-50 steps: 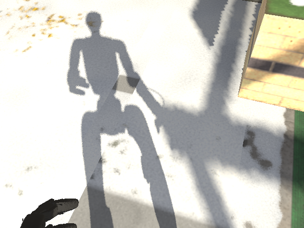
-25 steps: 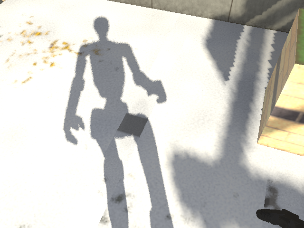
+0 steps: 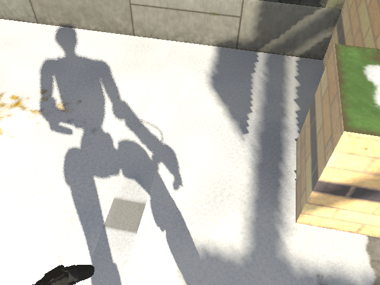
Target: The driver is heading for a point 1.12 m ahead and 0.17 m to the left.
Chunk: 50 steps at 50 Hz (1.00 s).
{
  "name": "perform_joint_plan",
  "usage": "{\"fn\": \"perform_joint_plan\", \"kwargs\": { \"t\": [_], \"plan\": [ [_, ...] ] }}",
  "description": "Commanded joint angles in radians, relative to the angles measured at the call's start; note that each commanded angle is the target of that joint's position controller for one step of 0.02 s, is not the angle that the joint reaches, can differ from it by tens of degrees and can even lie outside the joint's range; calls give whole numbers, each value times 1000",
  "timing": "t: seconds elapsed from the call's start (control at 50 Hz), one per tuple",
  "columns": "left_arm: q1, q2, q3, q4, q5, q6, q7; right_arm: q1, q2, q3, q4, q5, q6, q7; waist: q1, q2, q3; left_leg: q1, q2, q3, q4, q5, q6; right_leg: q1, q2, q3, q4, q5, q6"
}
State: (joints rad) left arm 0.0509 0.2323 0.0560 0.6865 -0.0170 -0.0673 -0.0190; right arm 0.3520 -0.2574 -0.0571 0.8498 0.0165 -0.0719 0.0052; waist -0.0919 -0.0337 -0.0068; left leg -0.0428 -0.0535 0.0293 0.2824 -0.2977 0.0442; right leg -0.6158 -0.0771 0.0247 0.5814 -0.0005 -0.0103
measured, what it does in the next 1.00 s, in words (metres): walks ahead, turning left: right foot, then left foot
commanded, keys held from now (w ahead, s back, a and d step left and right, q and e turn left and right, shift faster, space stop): w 0.14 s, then w+q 0.70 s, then w+e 0.16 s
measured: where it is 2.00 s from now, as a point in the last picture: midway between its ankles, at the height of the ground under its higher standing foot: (133, 159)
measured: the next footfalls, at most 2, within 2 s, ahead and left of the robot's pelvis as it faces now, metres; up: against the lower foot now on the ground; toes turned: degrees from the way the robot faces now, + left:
right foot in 0.08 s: +0.21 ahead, -0.14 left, +0.00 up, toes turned -1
left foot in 0.62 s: +0.47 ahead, +0.15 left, +0.00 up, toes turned +15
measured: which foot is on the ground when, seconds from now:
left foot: down 0.00-0.10, up 0.12-0.60, down 0.62-1.00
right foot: up 0.00-0.06, down 0.08-0.64, up 0.66-1.00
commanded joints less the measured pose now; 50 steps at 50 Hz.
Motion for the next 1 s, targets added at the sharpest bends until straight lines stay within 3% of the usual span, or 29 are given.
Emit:
{"fn": "perform_joint_plan", "kwargs": {
  "t": [0.02,0.06,0.08,0.1,0.12,0.14,0.16,0.18,0.22,0.3,0.4,0.46,0.52,0.56,0.58,0.6,0.62,0.64,0.66,0.68,0.7,0.72,0.74,0.78,0.82,0.84,0.9,0.94,1.0],
  "plan": [
    [-107,87,19,-105,-2,-28,-17,25,-184,-48,-30,6,5,-9,17,126,34,52,302,-168,5,416,145,6,30,-26,-63,-87,-34],
    [59,130,44,-57,10,-32,-12,-9,-182,-47,-34,12,12,-14,112,123,-61,30,252,-117,183,681,109,266,85,-76,-133,-83,-79],
    [242,189,67,-13,19,-33,-2,-25,-146,-32,-49,2,9,-16,187,90,-188,-107,202,-73,403,632,71,556,9,5,-88,-29,-132],
    [382,296,90,5,35,-31,7,39,-57,-2,-84,-22,-9,-13,192,-118,-336,-485,67,-4,791,215,0,952,-249,385,-82,-22,-265],
    [416,254,78,22,16,-26,5,53,-70,1,-77,-11,-32,-4,197,-254,-411,-698,3,-104,981,-286,-21,1042,-336,695,-222,-148,-361],
    [358,197,59,13,7,-21,8,-13,-147,-19,-89,13,-43,3,203,-161,-277,-802,72,-131,1058,-241,-17,948,-297,586,-247,-245,-315],
    [290,159,46,2,8,-16,12,-84,-150,-18,-106,19,-43,6,186,-90,-179,-804,120,-107,1038,-152,-11,809,-262,441,-262,-242,-272],
    [227,134,35,-1,14,-15,9,-116,-136,-17,-111,7,-35,4,152,-21,-101,-762,155,-95,975,-85,-14,655,-224,354,-305,-200,-247],
    [162,106,26,3,24,-28,5,-83,-114,-22,-104,3,-4,-2,90,-54,-38,-657,191,-113,904,-9,-26,475,-180,245,-382,-151,-220],
    [181,137,38,46,37,-52,11,-99,-86,-21,-115,3,20,-12,77,-35,0,-686,183,-145,820,143,-54,419,-169,74,-449,-12,-217],
    [205,164,43,78,29,-47,29,-236,-56,-12,-155,0,13,10,123,-19,30,-663,162,-90,531,389,-49,468,-137,-87,-453,50,-162],
    [263,184,50,110,15,-34,34,-316,-40,-4,-195,2,16,26,162,-11,63,-685,155,-61,433,373,-34,572,-178,-110,-432,58,-154],
    [277,200,59,128,4,-11,34,-365,-49,-6,-241,3,21,45,168,-15,82,-712,140,-26,373,252,6,685,-215,-134,-369,152,-133],
    [253,227,68,124,-2,2,41,-333,-74,-18,-254,-1,25,54,133,-50,44,-607,92,35,356,144,43,709,-216,-171,-264,438,-107],
    [243,242,72,121,-5,9,46,-269,-98,-32,-246,-2,29,54,93,-71,-2,-504,50,69,351,99,64,709,-207,-191,-161,609,-92],
    [226,244,71,117,-8,17,50,-125,-137,-57,-211,0,30,51,12,-53,-72,-311,-1,92,283,141,95,669,-171,-225,25,682,-66],
    [239,219,60,106,3,13,55,43,-212,-92,-170,2,34,34,-58,6,-164,-4,34,-16,267,198,140,466,-131,-233,289,500,-25],
    [324,83,14,47,43,-12,40,67,-341,-115,-167,9,31,22,27,292,-245,376,304,-545,222,137,320,-17,51,-199,679,-349,45],
    [258,123,11,37,17,-55,24,103,-283,-93,-198,6,21,23,-21,248,-410,477,396,-872,48,24,399,-160,120,41,839,-580,44],
    [165,176,27,10,-22,-77,13,76,-221,-76,-193,-6,15,22,-43,186,-296,415,363,-729,35,58,340,-247,62,77,848,-498,20],
    [129,163,19,-2,-18,-87,16,18,-189,-67,-200,-1,12,20,-11,110,-203,271,322,-603,40,118,302,-232,18,66,774,-416,4],
    [114,164,22,0,9,-87,24,-55,-160,-57,-214,-2,12,18,34,50,-128,110,288,-511,29,217,276,-171,-15,60,681,-369,6],
    [124,178,32,-1,23,-76,28,-103,-134,-47,-232,-12,11,15,73,59,-100,-7,262,-450,7,307,265,-90,-38,64,625,-340,11],
    [148,163,34,-4,29,-51,28,-129,-136,-47,-244,-14,9,10,109,71,-72,-116,235,-409,-30,370,269,-32,-40,55,546,-320,31],
    [121,137,26,-14,35,-36,31,-113,-159,-52,-236,-9,6,-2,112,64,-44,-185,211,-350,-44,429,264,-27,-28,34,443,-259,58],
    [86,123,20,-25,38,-34,31,-101,-171,-56,-230,-6,7,-8,103,65,-32,-206,194,-324,-45,432,252,-26,-19,28,372,-197,69],
    [11,86,0,-21,29,-37,16,-69,-152,-48,-201,-4,7,-15,57,104,-26,-214,149,-216,-41,395,192,44,2,2,134,51,66],
    [-48,89,-3,-31,15,-39,6,-25,-157,-45,-178,-4,2,-10,19,115,-13,-186,170,-219,-46,320,180,66,13,-8,55,142,52],
    [-116,116,1,-62,4,-41,-6,18,-170,-47,-148,-6,0,-4,-12,109,23,-46,235,-253,-19,320,175,-18,13,-2,-5,88,7]
  ]
}}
